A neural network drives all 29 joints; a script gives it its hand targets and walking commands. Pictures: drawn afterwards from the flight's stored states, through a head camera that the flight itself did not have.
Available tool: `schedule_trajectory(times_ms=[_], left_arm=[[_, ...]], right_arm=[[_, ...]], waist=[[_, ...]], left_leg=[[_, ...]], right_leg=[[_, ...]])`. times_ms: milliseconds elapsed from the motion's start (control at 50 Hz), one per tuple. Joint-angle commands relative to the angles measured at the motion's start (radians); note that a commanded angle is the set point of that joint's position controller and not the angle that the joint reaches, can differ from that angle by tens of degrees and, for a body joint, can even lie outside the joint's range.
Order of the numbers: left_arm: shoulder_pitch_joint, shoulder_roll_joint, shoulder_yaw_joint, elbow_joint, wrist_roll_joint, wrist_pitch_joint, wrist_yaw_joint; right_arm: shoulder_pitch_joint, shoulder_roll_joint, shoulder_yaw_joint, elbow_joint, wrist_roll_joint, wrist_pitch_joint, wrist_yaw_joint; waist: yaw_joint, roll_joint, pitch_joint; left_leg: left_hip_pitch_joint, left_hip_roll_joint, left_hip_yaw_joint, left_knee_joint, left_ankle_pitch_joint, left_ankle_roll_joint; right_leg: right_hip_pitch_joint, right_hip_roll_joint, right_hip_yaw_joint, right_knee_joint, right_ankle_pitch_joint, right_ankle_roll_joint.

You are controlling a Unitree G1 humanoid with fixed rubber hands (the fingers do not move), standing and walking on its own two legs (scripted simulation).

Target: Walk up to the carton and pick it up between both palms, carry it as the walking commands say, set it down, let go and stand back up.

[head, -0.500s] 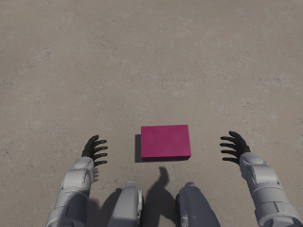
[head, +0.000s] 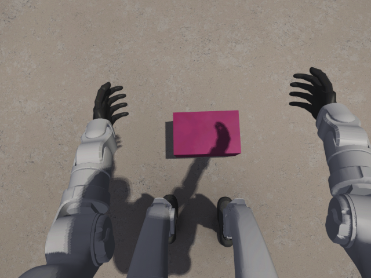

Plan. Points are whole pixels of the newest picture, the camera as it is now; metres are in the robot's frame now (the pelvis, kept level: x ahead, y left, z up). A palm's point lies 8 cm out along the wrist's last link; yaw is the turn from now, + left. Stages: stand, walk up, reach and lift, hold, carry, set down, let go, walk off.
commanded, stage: reach and lift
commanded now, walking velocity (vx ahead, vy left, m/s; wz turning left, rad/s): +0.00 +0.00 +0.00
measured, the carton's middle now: (205, 135) +0.48 -0.03 -0.59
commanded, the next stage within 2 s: none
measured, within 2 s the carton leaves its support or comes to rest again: neither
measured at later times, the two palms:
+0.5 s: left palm (115, 100) +0.49 +0.21 -0.15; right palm (310, 88) +0.51 -0.26 -0.14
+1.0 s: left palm (134, 115) +0.49 +0.20 -0.30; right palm (283, 104) +0.52 -0.26 -0.30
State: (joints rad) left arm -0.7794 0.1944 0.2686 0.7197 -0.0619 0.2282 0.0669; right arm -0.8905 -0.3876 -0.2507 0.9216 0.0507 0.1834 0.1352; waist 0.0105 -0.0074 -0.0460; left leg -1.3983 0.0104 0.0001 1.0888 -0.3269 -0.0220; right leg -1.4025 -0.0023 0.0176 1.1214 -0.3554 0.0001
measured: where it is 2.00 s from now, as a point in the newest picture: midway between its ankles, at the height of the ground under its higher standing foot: (197, 228)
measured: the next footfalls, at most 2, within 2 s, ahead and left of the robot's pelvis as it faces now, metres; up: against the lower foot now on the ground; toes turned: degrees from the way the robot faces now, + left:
none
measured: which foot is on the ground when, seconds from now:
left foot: down 0.00-1.00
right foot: down 0.00-1.00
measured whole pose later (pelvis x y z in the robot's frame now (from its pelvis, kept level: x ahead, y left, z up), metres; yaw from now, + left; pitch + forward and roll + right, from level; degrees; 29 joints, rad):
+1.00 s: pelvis -0.03 +0.00 -0.18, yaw +1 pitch +49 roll +3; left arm -1.18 0.29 0.33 0.80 -0.09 0.20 0.08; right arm -1.29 -0.51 -0.22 0.95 0.08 0.18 0.10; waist 0.02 0.00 0.02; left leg -2.12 -0.01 -0.01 1.73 -0.47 -0.05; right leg -2.14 0.02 0.04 1.78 -0.50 0.00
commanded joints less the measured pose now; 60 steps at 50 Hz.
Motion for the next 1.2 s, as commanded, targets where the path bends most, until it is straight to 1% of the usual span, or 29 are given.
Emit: schedule_trajectory(times_ms=[0, 120, 200, 260, 300, 360, 440, 520, 580, 680, 760, 920, 1040, 1180], left_arm=[[-0.231, 0.117, 0.026, -0.100, 0.001, -0.044, 0.001], [-0.350, 0.134, 0.044, -0.080, -0.004, -0.063, -0.008], [-0.355, 0.140, 0.067, -0.064, 0.013, -0.068, -0.019], [-0.345, 0.145, 0.088, -0.081, 0.030, -0.078, -0.033], [-0.345, 0.146, 0.101, -0.093, 0.040, -0.083, -0.042], [-0.351, 0.143, 0.121, -0.074, 0.053, -0.086, -0.053], [-0.383, 0.148, 0.142, -0.029, 0.065, -0.088, -0.059], [-0.428, 0.170, 0.144, -0.016, 0.062, -0.085, -0.051], [-0.450, 0.189, 0.132, -0.033, 0.045, -0.078, -0.043], [-0.498, 0.221, 0.110, -0.079, 0.012, -0.064, -0.026], [-0.535, 0.231, 0.091, -0.090, -0.013, -0.051, -0.013], [-0.593, 0.228, 0.075, -0.036, -0.030, -0.046, 0.009], [-0.631, 0.234, 0.059, 0.003, -0.036, -0.062, 0.028], [-0.676, 0.231, 0.023, 0.044, -0.060, -0.086, 0.044]], right_arm=[[-0.257, -0.173, -0.028, -0.071, 0.008, -0.047, 0.012], [-0.383, -0.214, -0.053, -0.048, -0.002, -0.072, 0.022], [-0.391, -0.215, -0.071, -0.044, -0.027, -0.077, 0.027], [-0.386, -0.211, -0.086, -0.069, -0.047, -0.082, 0.029], [-0.391, -0.203, -0.093, -0.093, -0.057, -0.084, 0.030], [-0.407, -0.181, -0.097, -0.094, -0.068, -0.081, 0.029], [-0.436, -0.162, -0.095, -0.061, -0.075, -0.071, 0.020], [-0.477, -0.179, -0.088, -0.045, -0.071, -0.059, 0.005], [-0.497, -0.199, -0.076, -0.060, -0.056, -0.049, -0.006], [-0.547, -0.240, -0.042, -0.116, -0.017, -0.034, -0.021], [-0.584, -0.270, -0.019, -0.130, 0.007, -0.024, -0.028], [-0.636, -0.283, 0.009, -0.076, 0.030, -0.021, -0.037], [-0.672, -0.296, 0.028, -0.038, 0.047, -0.039, -0.050], [-0.709, -0.308, 0.049, 0.002, 0.067, -0.066, -0.070]], waist=[[0.002, -0.016, -0.858], [-0.004, -0.020, -0.953], [-0.002, -0.034, -1.026], [-0.001, -0.046, -1.068], [0.000, -0.054, -1.070], [0.005, -0.064, -1.006], [0.007, -0.063, -0.930], [0.002, -0.056, -0.950], [-0.003, -0.056, -1.019], [0.001, -0.059, -1.120], [0.001, -0.059, -1.129], [0.004, -0.065, -1.042], [0.005, -0.064, -1.014], [-0.008, -0.052, -0.978]], left_leg=[[0.478, -0.044, 0.036, -0.056, 0.270, -0.004], [0.462, -0.049, 0.033, -0.031, 0.344, -0.006], [0.446, -0.055, 0.038, -0.020, 0.404, -0.009], [0.404, -0.059, 0.045, -0.010, 0.447, -0.012], [0.359, -0.060, 0.049, -0.002, 0.447, -0.013], [0.238, -0.065, 0.058, 0.020, 0.381, -0.015], [0.092, -0.069, 0.069, 0.085, 0.268, -0.023], [0.014, -0.069, 0.080, 0.175, 0.193, -0.032], [-0.016, -0.071, 0.091, 0.242, 0.181, -0.036], [-0.059, -0.072, 0.105, 0.342, 0.171, -0.034], [-0.091, -0.068, 0.108, 0.412, 0.143, -0.030], [-0.183, -0.059, 0.106, 0.545, 0.083, -0.029], [-0.212, -0.054, 0.100, 0.645, 0.075, -0.030], [-0.222, -0.048, 0.087, 0.753, 0.078, -0.030]], right_leg=[[0.358, 0.034, -0.040, -0.098, 0.263, 0.010], [0.300, 0.040, -0.043, -0.079, 0.344, 0.011], [0.331, 0.044, -0.043, -0.066, 0.438, 0.009], [0.374, 0.045, -0.038, -0.052, 0.518, 0.008], [0.386, 0.045, -0.035, -0.041, 0.539, 0.009], [0.348, 0.045, -0.029, -0.011, 0.496, 0.014], [0.247, 0.047, -0.024, 0.057, 0.385, 0.018], [0.172, 0.050, -0.026, 0.142, 0.306, 0.021], [0.158, 0.051, -0.030, 0.207, 0.300, 0.023], [0.149, 0.048, -0.035, 0.306, 0.298, 0.024], [0.098, 0.044, -0.039, 0.371, 0.258, 0.022], [-0.059, 0.035, -0.037, 0.486, 0.167, 0.017], [-0.133, 0.024, -0.034, 0.580, 0.147, 0.016], [-0.208, 0.008, -0.033, 0.684, 0.129, 0.016]])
